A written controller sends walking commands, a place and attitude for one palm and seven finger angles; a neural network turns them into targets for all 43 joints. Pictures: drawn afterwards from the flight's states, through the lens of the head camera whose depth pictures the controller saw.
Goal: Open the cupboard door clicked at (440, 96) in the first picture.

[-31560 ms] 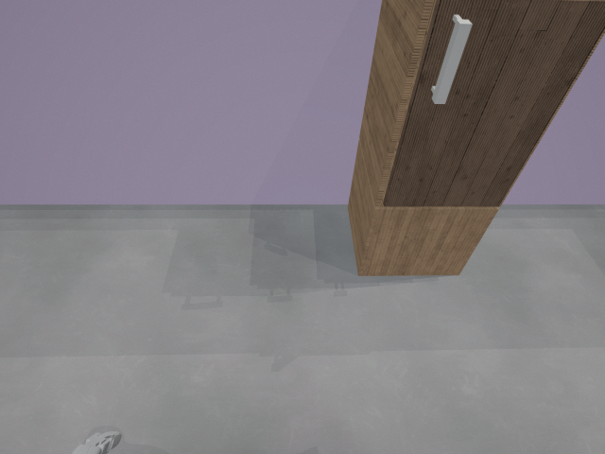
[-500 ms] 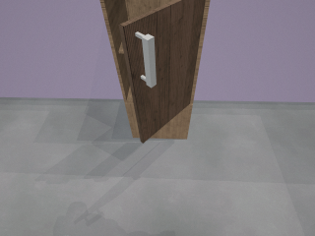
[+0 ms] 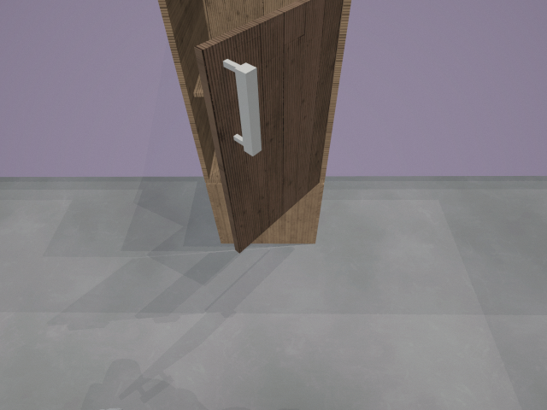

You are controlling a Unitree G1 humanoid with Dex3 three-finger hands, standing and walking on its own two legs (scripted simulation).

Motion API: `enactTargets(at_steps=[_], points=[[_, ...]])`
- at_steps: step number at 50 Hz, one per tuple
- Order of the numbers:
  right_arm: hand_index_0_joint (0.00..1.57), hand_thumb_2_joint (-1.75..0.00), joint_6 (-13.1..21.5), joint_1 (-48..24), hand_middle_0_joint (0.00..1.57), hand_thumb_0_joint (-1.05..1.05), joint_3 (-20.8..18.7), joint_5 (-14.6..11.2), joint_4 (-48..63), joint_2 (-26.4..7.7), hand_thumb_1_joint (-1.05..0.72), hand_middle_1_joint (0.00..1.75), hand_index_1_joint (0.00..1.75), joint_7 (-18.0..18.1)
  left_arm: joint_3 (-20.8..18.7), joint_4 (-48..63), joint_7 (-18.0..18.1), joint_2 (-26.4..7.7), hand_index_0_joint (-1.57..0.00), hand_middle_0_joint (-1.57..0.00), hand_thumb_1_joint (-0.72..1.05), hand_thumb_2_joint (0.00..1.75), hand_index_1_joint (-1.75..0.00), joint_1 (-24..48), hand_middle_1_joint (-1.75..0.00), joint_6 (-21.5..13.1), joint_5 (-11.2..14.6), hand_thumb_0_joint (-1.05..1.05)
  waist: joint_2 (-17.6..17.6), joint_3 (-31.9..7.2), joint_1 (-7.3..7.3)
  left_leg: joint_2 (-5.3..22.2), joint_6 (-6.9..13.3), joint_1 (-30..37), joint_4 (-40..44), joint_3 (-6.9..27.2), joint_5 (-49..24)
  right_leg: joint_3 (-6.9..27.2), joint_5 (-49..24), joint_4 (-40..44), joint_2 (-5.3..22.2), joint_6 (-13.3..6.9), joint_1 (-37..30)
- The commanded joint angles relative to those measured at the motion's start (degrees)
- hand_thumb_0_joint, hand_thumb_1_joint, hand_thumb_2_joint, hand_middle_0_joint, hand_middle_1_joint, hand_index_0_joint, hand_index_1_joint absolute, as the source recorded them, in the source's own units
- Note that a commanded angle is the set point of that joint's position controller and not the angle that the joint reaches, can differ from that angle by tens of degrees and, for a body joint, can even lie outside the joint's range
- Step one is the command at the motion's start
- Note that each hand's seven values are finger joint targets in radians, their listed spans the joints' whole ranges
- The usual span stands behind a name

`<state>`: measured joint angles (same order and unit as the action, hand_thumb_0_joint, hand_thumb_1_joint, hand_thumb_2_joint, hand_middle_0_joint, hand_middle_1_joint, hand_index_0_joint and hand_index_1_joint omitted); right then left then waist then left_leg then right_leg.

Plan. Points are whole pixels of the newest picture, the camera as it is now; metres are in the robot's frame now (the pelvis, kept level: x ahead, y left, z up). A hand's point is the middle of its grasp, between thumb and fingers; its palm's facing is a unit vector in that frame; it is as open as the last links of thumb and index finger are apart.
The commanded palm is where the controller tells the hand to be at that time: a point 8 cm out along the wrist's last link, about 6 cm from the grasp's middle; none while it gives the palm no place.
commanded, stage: walk to a spot facing it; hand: left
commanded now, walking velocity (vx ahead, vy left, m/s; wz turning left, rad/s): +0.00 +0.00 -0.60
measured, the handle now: (241, 109) +0.58 +0.09 +0.12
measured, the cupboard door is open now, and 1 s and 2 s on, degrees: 48 48 48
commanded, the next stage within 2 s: none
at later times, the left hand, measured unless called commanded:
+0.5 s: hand out of the picture +0.08 +0.17 -0.18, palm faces -0.19 -0.94 -0.29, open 7.4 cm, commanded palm none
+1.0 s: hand (226, 387) +0.19 +0.10 -0.18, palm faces -0.48 -0.83 -0.28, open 7.4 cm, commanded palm none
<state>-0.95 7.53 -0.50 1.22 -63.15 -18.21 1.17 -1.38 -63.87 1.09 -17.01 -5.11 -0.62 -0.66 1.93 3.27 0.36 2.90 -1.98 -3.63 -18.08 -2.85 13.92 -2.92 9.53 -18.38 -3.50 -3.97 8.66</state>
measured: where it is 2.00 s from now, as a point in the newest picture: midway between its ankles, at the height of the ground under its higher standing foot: outside the picture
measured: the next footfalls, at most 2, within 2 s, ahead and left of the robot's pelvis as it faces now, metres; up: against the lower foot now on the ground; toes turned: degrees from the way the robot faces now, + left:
right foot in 0.44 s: -0.01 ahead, -0.13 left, +0.00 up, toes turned -13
left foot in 0.76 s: +0.07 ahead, +0.12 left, +0.00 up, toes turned -23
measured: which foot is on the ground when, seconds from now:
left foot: down 0.00-0.42, up 0.44-0.74, down 0.76-1.00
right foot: down 0.00-0.20, up 0.22-0.42, down 0.44-0.74, up 0.76-0.98, down 1.00-1.00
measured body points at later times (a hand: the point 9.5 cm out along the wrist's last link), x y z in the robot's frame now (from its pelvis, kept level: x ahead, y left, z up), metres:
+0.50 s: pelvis -0.02 -0.02 -0.03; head +0.04 -0.06 +0.42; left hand +0.09 +0.22 -0.16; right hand -0.05 -0.28 -0.19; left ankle -0.06 +0.14 -0.70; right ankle -0.05 -0.13 -0.75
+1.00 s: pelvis -0.02 -0.05 -0.03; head +0.03 -0.08 +0.42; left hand +0.21 +0.15 -0.16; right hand -0.07 -0.31 -0.17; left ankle +0.03 +0.13 -0.74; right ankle -0.06 -0.15 -0.75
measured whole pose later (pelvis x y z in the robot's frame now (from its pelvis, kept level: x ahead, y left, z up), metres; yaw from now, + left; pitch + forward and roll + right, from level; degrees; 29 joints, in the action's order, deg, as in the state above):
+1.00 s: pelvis -0.02 -0.05 -0.03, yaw -32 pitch +1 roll +0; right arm -2.1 9.5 -2.3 1.8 -50.0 -13.2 1.3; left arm -5.1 -49.4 -2.4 -16.4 -8.5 1.9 -1.3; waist 0.2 6.3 -1.5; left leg 9.6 -5.5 -15.1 -38.4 -5.3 22.7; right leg -1.8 16.2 -36.4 0.4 -0.3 20.2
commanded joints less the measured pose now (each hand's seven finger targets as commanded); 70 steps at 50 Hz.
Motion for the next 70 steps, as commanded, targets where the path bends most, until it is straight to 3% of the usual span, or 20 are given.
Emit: enactTargets(at_steps=[1,7,12,19,20,21,22,24,35,37,38,42,47,48,50,52,62,65,67,70], points=[[0.2,-0.9,-0.19,5.9,0.2,0.0,-1.58,-0.32,2.6,-3.85,-0.9,0.3,0.3,0.99,-2.15,3.22,0.49,-7.79,-0.2,-0.2,0.9,0.9,-0.3,-2.34,-0.3,0.82,-0.14,0.0,-3.89,-5.36,0.71,4.56,1.42,-2.62,-4.16,-0.22,-7.5,11.98,-20.68,-1.01,11.35,0.4,-2.72],[0.2,-0.9,-0.83,7.22,0.2,0.0,-3.0,-0.33,5.72,-3.86,-0.9,0.3,0.3,1.53,-3.32,7.04,0.0,-7.15,-0.2,-0.2,0.9,0.9,-0.3,-1.99,-0.3,2.21,-0.42,0.0,-1.6,-3.63,1.52,6.16,2.6,-1.95,-6.83,0.1,-2.74,14.45,-14.55,-4.72,9.46,-0.68,6.84],[0.2,-0.9,0.58,6.6,0.2,0.0,-3.57,0.76,8.15,-5.21,-0.9,0.3,0.3,2.27,-4.41,10.94,-1.3,-3.91,-0.2,-0.2,0.9,0.9,-0.3,-1.86,-0.3,3.93,-0.5,0.0,7.77,-0.13,-0.48,22.25,13.38,-1.89,2.85,9.59,-20.25,6.93,19.75,-43.34,3.27,3.62,21.35],[0.2,-0.9,0.4,4.35,0.2,0.0,-4.9,0.92,9.76,-6.07,-0.9,0.3,0.3,1.61,-4.77,11.4,-2.48,-0.9,-0.2,-0.2,0.9,0.9,-0.3,-7.48,-0.3,3.04,-0.43,0.0,5.74,-3.26,-2.4,15.62,6.03,-4.21,-11.36,-4.26,-21.11,-1.09,9.7,-19.03,4.0,3.51,6.0],[0.2,-0.9,0.1,2.97,0.2,0.0,-5.11,0.28,10.56,-5.54,-0.9,0.3,0.3,1.42,-5.46,10.26,-2.22,-3.12,-0.2,-0.2,0.9,0.9,-0.3,-11.59,-0.3,2.53,-0.56,0.0,-0.09,-3.55,-4.62,12.31,3.05,-9.75,-20.38,-6.54,-13.57,2.47,-2.98,-9.33,5.54,2.22,-0.46],[0.2,-0.9,-0.18,2.84,0.2,0.0,-4.63,-0.66,13.06,-0.71,-0.9,0.3,0.3,0.99,-6.99,9.94,-1.04,-10.37,-0.2,-0.2,0.9,0.9,-0.3,-14.31,-0.3,1.52,-1.37,0.0,-21.83,-4.8,-5.02,2.61,-1.08,-23.52,-35.84,-9.81,11.62,28.09,-19.85,0.06,20.38,-4.07,-7.18],[0.2,-0.9,-0.79,-0.48,0.2,0.0,-4.12,-0.82,14.88,-0.5,-0.9,0.3,0.3,0.77,-7.23,9.62,-0.21,-12.41,-0.2,-0.2,0.9,0.9,-0.3,-16.19,-0.3,1.53,-0.4,0.0,-21.23,-4.4,-6.85,0.2,-1.23,-25.87,-46.76,-1.41,24.89,34.45,-27.99,1.23,25.4,-9.91,-3.5],[0.2,-0.9,-0.86,-1.74,0.2,0.0,-4.13,-0.94,14.96,0.82,-0.9,0.3,0.3,0.26,-6.74,11.79,0.4,-9.87,-0.2,-0.2,0.9,0.9,-0.3,-9.49,-0.3,1.95,-0.75,0.0,-11.39,0.56,-3.41,2.61,-0.74,-28.48,-50.12,3.38,20.07,31.85,-7.01,1.71,21.9,-11.15,4.3],[0.2,-0.9,0.5,4.68,0.2,0.0,-3.97,-1.53,13.07,0.38,-0.9,0.3,0.3,1.57,-6.06,13.04,0.04,-6.52,-0.2,-0.2,0.9,0.9,-0.3,-4.95,-0.3,2.37,-0.47,0.0,-8.37,-8.83,1.96,-0.64,-0.86,-2.88,-7.31,1.71,-0.61,23.94,-20.23,-10.7,10.37,-1.81,7.88],[0.2,-0.9,1.32,5.9,0.2,0.0,-5.73,0.0,13.95,-8.8,-0.9,0.3,0.3,2.03,-4.66,15.29,-1.13,-1.21,-0.2,-0.2,0.9,0.9,-0.3,-5.5,-0.3,2.38,0.54,0.0,17.87,-8.64,2.06,23.77,8.72,6.1,3.27,24.91,-11.69,8.58,23.75,-31.56,-0.48,5.34,25.15],[0.2,-0.9,1.0,6.1,0.2,0.0,-5.59,0.69,14.49,-9.54,-0.9,0.3,0.3,2.26,-4.99,16.0,-1.29,-3.6,-0.2,-0.2,0.9,0.9,-0.3,-2.71,-0.3,2.62,-0.12,0.0,11.9,-6.17,3.23,26.81,13.52,0.69,1.75,25.28,-17.76,8.03,26.99,-42.45,1.58,6.11,25.23],[0.2,-0.9,1.05,-0.09,0.2,0.0,-4.57,1.24,17.04,-5.47,-0.9,0.3,0.3,1.93,-5.2,16.03,-2.9,-1.91,-0.2,-0.2,0.9,0.9,-0.3,-3.16,-0.3,3.31,-0.66,0.0,12.93,-1.45,-0.84,15.55,9.0,-5.38,-4.54,5.38,-30.42,3.32,20.51,-43.8,4.12,7.16,23.08],[0.2,-0.9,0.43,1.19,0.2,0.0,-5.56,0.77,17.05,-7.77,-0.9,0.3,0.3,1.19,-4.81,16.13,-3.65,-2.57,-0.2,-0.2,0.9,0.9,-0.3,-6.99,-0.3,2.23,-0.42,0.0,9.53,-7.28,-1.81,13.16,4.05,-4.98,-14.64,-1.32,-23.87,-3.32,8.61,-17.18,1.83,5.27,6.88],[0.2,-0.9,0.31,0.04,0.2,0.0,-5.64,0.21,17.49,-7.21,-0.9,0.3,0.3,1.03,-5.45,14.94,-3.4,-4.4,-0.2,-0.2,0.9,0.9,-0.3,-10.58,-0.3,1.79,-0.48,0.0,5.09,-8.05,-3.87,10.89,1.92,-10.43,-21.52,-2.82,-17.34,-1.47,-1.53,-9.2,2.84,4.19,-0.83],[0.2,-0.9,-0.29,-2.86,0.2,0.0,-4.0,-1.06,21.33,-1.1,-0.9,0.3,0.3,0.5,-7.27,13.7,-1.37,-15.27,-0.2,-0.2,0.9,0.9,-0.3,-15.9,-0.3,1.22,-0.71,0.0,-22.81,-8.15,-7.11,-0.23,-2.27,-29.69,-47.02,-0.49,26.3,34.33,-28.88,-0.18,25.84,-8.47,-7.13],[0.2,-0.9,-0.5,-2.61,0.2,0.0,-3.91,-1.15,20.53,-1.59,-0.9,0.3,0.3,0.1,-6.91,15.56,-0.61,-13.01,-0.2,-0.2,0.9,0.9,-0.3,-10.14,-0.3,2.0,-0.64,0.0,-14.47,-3.62,-4.51,3.17,-1.32,-30.8,-50.54,4.17,20.7,31.81,-5.1,0.92,23.81,-10.89,0.7],[0.2,-0.9,0.16,5.88,0.2,0.0,-3.6,-1.35,15.13,0.34,-0.9,0.3,0.3,0.54,-5.49,15.42,-0.53,-8.34,-0.2,-0.2,0.9,0.9,-0.3,-3.63,-0.3,2.38,-0.58,0.0,-10.28,-7.37,1.37,-1.61,-1.27,-8.38,-13.16,0.33,2.8,23.69,-9.67,-7.27,11.92,-2.97,8.68],[0.2,-0.9,1.39,10.7,0.2,0.0,-5.37,0.71,14.8,-10.49,-0.9,0.3,0.3,1.71,-4.17,18.27,-1.59,-2.94,-0.2,-0.2,0.9,0.9,-0.3,-2.26,-0.3,2.78,0.23,0.0,16.82,-6.4,3.29,26.07,10.68,0.38,5.52,28.04,-0.58,6.03,26.3,-37.08,-0.06,5.53,26.67],[0.2,-0.9,1.85,7.91,0.2,0.0,-4.58,1.23,16.37,-8.35,-0.9,0.3,0.3,1.35,-4.66,18.86,-2.76,-3.38,-0.2,-0.2,0.9,0.9,-0.3,-1.27,-0.3,2.28,-0.51,0.0,4.61,-4.49,1.52,24.71,13.48,-5.18,4.92,23.61,2.29,6.4,21.8,-45.14,4.46,5.9,26.01],[0.2,-0.9,2.26,7.01,0.2,0.0,-4.22,1.47,15.02,-6.18,-0.9,0.3,0.3,1.04,-4.4,18.27,-4.48,-1.32,-0.2,-0.2,0.9,0.9,-0.3,1.72,-0.3,2.5,-0.75,0.0,12.19,-1.3,0.97,16.55,8.17,-4.42,2.68,8.24,-0.58,2.34,16.42,-38.88,6.18,6.2,25.91]])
